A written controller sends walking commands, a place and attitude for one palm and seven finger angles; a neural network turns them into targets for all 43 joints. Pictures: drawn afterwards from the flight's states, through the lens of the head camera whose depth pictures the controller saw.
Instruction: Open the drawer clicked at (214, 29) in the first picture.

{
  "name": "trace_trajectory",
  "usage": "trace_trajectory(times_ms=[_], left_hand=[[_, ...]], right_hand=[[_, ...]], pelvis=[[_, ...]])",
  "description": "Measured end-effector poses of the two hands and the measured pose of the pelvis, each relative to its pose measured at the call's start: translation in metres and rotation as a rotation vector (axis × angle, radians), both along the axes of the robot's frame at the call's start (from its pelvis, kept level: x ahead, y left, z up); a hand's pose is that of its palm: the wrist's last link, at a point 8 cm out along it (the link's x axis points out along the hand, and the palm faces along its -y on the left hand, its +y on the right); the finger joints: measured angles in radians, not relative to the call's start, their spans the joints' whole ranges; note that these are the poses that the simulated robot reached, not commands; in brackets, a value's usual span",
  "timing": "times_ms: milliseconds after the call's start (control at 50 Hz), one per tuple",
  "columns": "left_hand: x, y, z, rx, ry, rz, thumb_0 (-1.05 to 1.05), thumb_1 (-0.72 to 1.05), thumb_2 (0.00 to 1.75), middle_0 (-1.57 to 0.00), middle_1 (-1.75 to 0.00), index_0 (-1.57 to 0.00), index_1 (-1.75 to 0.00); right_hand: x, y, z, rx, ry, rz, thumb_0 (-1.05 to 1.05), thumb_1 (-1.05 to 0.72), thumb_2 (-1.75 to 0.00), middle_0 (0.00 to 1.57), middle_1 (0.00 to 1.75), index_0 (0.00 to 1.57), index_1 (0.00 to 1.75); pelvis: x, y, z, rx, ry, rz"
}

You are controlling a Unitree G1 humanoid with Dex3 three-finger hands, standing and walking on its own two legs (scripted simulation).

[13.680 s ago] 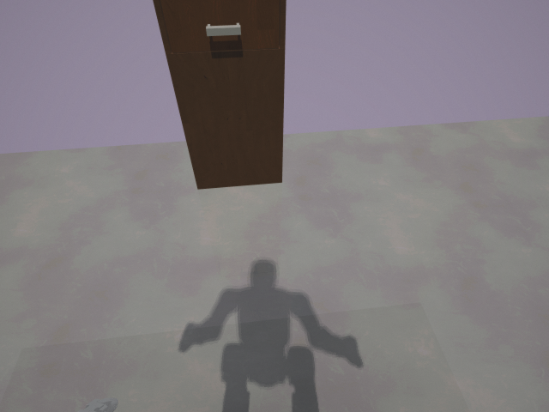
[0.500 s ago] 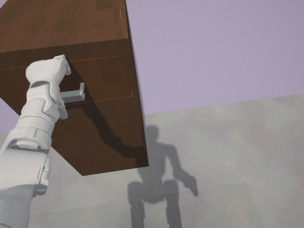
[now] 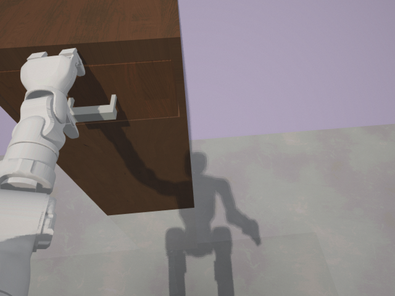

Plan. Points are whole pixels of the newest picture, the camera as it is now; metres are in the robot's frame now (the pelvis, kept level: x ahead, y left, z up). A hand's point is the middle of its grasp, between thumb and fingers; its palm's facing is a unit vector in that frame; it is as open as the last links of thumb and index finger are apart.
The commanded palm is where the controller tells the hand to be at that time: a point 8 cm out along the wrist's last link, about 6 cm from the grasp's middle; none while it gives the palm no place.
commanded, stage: move the hooked fingers above the handle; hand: left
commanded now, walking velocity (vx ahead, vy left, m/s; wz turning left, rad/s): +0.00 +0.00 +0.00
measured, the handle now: (90, 107) +0.54 +0.25 +0.05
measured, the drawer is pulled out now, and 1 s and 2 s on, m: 0.00 0.00 0.00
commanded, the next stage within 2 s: lift the fingers back up to retry in 1.88 s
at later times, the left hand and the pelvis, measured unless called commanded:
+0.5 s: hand (48, 108) +0.47 +0.29 +0.12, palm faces -0.05 +0.03 -1.00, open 13.9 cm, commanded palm +0.47 +0.25 +0.17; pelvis -0.01 +0.01 +0.00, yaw +1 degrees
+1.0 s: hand (53, 109) +0.46 +0.28 +0.12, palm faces -0.03 +0.01 -1.00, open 13.8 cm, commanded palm +0.45 +0.26 +0.17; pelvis +0.00 +0.00 +0.00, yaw -1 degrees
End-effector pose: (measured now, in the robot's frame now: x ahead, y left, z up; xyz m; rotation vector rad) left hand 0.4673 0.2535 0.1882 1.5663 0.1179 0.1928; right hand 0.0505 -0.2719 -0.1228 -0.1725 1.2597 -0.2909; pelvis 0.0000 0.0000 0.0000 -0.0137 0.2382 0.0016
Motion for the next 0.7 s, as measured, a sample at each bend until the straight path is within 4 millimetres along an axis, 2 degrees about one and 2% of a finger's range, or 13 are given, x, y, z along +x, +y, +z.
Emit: trace_trajectory(times_ms=[80,160,220,300,400,460,500,540,600,660,700], left_hand=[[-0.008,0.000,-0.011,-0.024,0.156,0.006,0.00,-0.49,0.30,-0.31,-1.19,-0.34,-1.24],[-0.023,-0.008,-0.034,-0.067,0.256,-0.116,0.00,-0.49,0.30,-0.31,-1.19,-0.33,-1.22],[-0.031,-0.016,-0.043,-0.074,0.222,-0.231,0.00,-0.49,0.30,-0.32,-1.20,-0.33,-1.21],[-0.033,-0.013,-0.032,-0.055,0.063,-0.285,0.00,-0.49,0.30,-0.32,-1.20,-0.33,-1.20],[-0.022,0.017,-0.008,-0.017,-0.075,-0.101,0.00,-0.49,0.30,-0.32,-1.20,-0.32,-1.20],[-0.016,0.033,-0.007,0.010,0.001,0.045,0.00,-0.49,0.30,-0.32,-1.20,-0.31,-1.20],[-0.014,0.033,-0.013,0.020,0.091,0.082,0.00,-0.49,0.30,-0.31,-1.19,-0.31,-1.20],[-0.011,0.022,-0.023,0.006,0.178,0.050,0.00,-0.49,0.30,-0.31,-1.19,-0.31,-1.20],[-0.008,-0.010,-0.036,-0.046,0.249,-0.112,-0.01,-0.49,0.30,-0.31,-1.19,-0.31,-1.20],[-0.005,-0.048,-0.039,-0.089,0.208,-0.312,-0.01,-0.49,0.30,-0.32,-1.19,-0.31,-1.20],[-0.002,-0.063,-0.033,-0.110,0.117,-0.388,0.00,-0.49,0.30,-0.32,-1.19,-0.32,-1.20]], right_hand=[[-0.005,0.012,-0.001,0.040,0.012,-0.024,0.00,-0.90,-0.90,0.20,0.30,0.20,0.30],[-0.005,0.017,0.003,0.031,0.007,-0.018,0.00,-0.90,-0.90,0.21,0.30,0.20,0.30],[-0.003,0.015,0.005,0.003,0.003,-0.002,0.00,-0.90,-0.90,0.21,0.30,0.20,0.30],[0.000,0.011,0.004,-0.026,0.005,0.025,0.00,-0.90,-0.90,0.21,0.30,0.20,0.30],[0.000,0.009,-0.001,-0.022,0.011,0.040,0.00,-0.90,-0.90,0.21,0.30,0.20,0.30],[-0.003,0.011,-0.002,-0.006,0.016,0.034,0.00,-0.90,-0.90,0.20,0.30,0.20,0.30],[-0.007,0.011,-0.001,-0.001,0.023,0.026,0.00,-0.90,-0.90,0.21,0.30,0.20,0.30],[-0.011,0.012,0.002,-0.007,0.032,0.019,0.00,-0.90,-0.90,0.21,0.30,0.20,0.30],[-0.017,0.012,0.006,-0.029,0.039,0.006,0.00,-0.90,-0.90,0.21,0.30,0.20,0.30],[-0.023,0.011,0.009,-0.051,0.034,-0.012,0.00,-0.90,-0.90,0.21,0.30,0.20,0.30],[-0.027,0.010,0.008,-0.058,0.029,-0.027,0.00,-0.90,-0.90,0.21,0.30,0.20,0.30]], pelvis=[[0.006,0.002,0.004,0.004,-0.029,-0.007],[0.007,0.003,0.005,0.005,-0.055,-0.001],[0.003,0.005,0.004,0.002,-0.053,0.006],[-0.003,0.007,0.000,-0.003,-0.031,0.018],[-0.008,0.009,-0.004,-0.007,-0.004,0.023],[-0.009,0.009,-0.003,-0.008,0.002,0.026],[-0.008,0.010,-0.002,-0.009,-0.001,0.028],[-0.006,0.010,0.000,-0.010,-0.009,0.032],[-0.004,0.011,0.000,-0.010,-0.020,0.035],[-0.002,0.013,-0.001,-0.009,-0.020,0.023],[-0.002,0.014,-0.002,-0.008,-0.013,0.009]])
